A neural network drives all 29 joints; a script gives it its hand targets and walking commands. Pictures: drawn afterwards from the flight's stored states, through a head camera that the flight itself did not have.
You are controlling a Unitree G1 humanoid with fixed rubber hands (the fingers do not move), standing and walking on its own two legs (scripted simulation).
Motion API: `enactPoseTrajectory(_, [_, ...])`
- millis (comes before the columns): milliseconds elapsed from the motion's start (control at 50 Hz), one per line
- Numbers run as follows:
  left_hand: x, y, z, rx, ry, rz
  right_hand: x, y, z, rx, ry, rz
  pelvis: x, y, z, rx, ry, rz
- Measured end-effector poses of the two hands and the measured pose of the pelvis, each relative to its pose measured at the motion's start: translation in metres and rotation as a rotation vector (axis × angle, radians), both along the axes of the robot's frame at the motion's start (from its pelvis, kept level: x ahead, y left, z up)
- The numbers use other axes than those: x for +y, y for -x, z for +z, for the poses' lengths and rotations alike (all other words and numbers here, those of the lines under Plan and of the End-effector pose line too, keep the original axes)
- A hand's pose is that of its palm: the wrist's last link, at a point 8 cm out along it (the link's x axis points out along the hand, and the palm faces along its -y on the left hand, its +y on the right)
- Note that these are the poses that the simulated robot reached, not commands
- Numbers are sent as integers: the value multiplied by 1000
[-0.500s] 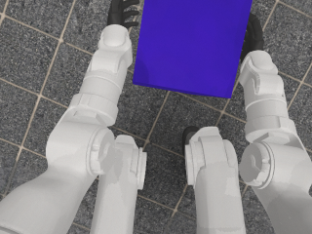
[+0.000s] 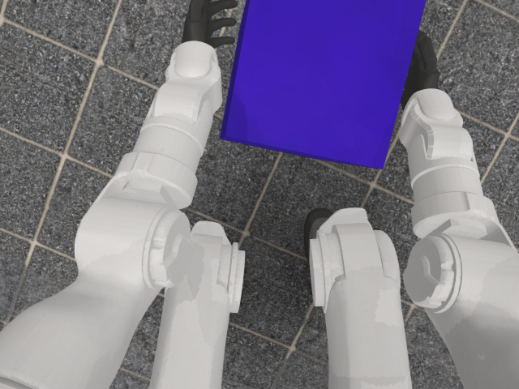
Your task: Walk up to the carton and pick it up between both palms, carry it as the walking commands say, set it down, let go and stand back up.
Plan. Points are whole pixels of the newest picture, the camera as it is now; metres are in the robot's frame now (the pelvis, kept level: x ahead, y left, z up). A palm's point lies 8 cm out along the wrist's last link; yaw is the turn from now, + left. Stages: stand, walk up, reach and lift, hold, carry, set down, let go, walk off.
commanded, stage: set down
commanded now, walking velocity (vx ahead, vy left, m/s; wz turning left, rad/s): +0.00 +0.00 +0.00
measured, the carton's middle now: (298, 83) +0.50 -0.09 -0.24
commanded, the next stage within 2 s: none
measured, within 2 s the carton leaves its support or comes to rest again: rests again in 1.58 s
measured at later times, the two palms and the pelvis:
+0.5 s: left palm (200, 41) +0.54 +0.04 -0.15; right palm (417, 91) +0.46 -0.24 -0.18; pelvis +0.00 +0.00 +0.00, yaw +0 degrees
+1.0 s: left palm (181, 55) +0.53 +0.07 -0.18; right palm (432, 89) +0.47 -0.27 -0.19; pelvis +0.00 -0.01 +0.00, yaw +1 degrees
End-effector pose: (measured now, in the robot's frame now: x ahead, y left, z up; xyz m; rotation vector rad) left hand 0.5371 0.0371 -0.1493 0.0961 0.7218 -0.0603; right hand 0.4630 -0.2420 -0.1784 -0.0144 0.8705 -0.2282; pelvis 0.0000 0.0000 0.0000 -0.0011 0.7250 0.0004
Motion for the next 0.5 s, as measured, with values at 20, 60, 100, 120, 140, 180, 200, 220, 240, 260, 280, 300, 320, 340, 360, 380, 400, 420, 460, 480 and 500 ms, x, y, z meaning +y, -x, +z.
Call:
enactPoseTrajectory(20, [0, -1, 0, -3, 3, 1, 0, 0, 0, -2, 1, 0, 0, 0, 0, -2, 1, 0])
enactPoseTrajectory(60, [-1, -2, 0, -6, 6, -1, -1, -1, -1, -2, 2, -2, 0, 0, -1, -6, 2, -1])
enactPoseTrajectory(100, [-2, -3, 1, -7, 0, -10, -2, -1, -2, -2, -5, -6, 0, -1, -1, -6, 4, 0])
enactPoseTrajectory(120, [-2, -3, 1, -8, -1, -13, -2, -2, -2, -2, -7, -6, 0, -1, -2, -6, 3, 0])
enactPoseTrajectory(140, [-3, -4, 0, -7, 3, -13, -3, -1, -2, -1, -4, -3, 0, -1, -2, -6, 3, 1])
enactPoseTrajectory(180, [-3, -4, 0, -6, 6, -13, -3, -1, -3, 2, -2, -2, -1, -1, -2, -6, 2, 0])
enactPoseTrajectory(200, [-3, -4, -1, -6, 7, -12, -3, -1, -3, 1, -3, -1, -1, -1, -2, -5, 2, 0])
enactPoseTrajectory(220, [-2, -4, -1, -7, 8, -11, -2, -1, -3, 1, -3, 0, -1, -1, -2, -5, 2, -1])
enactPoseTrajectory(240, [-2, -4, -1, -8, 7, -12, -2, -1, -3, 0, -7, -2, -1, -1, -2, -4, 3, -1])
enactPoseTrajectory(260, [-2, -4, -1, -9, 6, -14, -2, -1, -3, -1, -10, -4, -1, -1, -2, -4, 3, -1])
enactPoseTrajectory(280, [-1, -4, -1, -9, 4, -18, -2, -1, -3, -2, -10, -5, -1, -1, -2, -5, 2, -1])
enactPoseTrajectory(300, [-1, -4, -1, -9, 5, -19, -2, -1, -3, -2, -9, -4, -2, -1, -3, -6, 2, -1])
enactPoseTrajectory(320, [-1, -4, -1, -9, 6, -18, -2, -1, -3, -2, -9, -3, -2, -1, -3, -7, 3, -1])
enactPoseTrajectory(340, [-1, -3, -1, -8, 8, -17, -2, -1, -3, -3, -9, -2, -2, -1, -3, -8, 3, -1])
enactPoseTrajectory(360, [-1, -3, -1, -8, 10, -17, -2, -1, -3, -4, -9, -1, -1, -1, -3, -9, 3, -1])
enactPoseTrajectory(380, [-1, -4, -1, -8, 11, -18, -2, -1, -3, -4, -10, -1, -1, -1, -4, -11, 3, -1])
enactPoseTrajectory(400, [-1, -4, -1, -8, 11, -18, -2, -1, -3, -4, -10, 0, -1, -1, -4, -12, 3, -1])
enactPoseTrajectory(420, [-1, -4, -1, -8, 11, -18, -2, -1, -3, -3, -10, 0, -2, -1, -4, -13, 3, -1])
enactPoseTrajectory(460, [0, -4, -2, -8, 12, -20, -2, -2, -3, -3, -11, -1, -1, 0, -4, -16, 4, -1])
enactPoseTrajectory(480, [0, -4, -2, -9, 11, -23, -2, -2, -3, -3, -10, -1, -1, 0, -4, -18, 4, -1])
enactPoseTrajectory(500, [0, -4, -2, -9, 10, -25, -2, -2, -3, -4, -10, -1, -1, 0, -4, -18, 5, -1])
